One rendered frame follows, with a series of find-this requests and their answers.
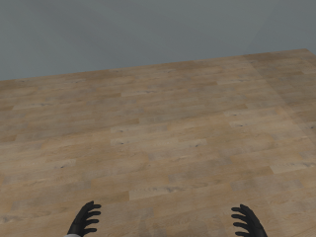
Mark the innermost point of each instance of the robot left hand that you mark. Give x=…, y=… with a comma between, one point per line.
x=80, y=221

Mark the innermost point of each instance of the robot right hand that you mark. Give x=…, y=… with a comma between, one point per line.
x=253, y=226

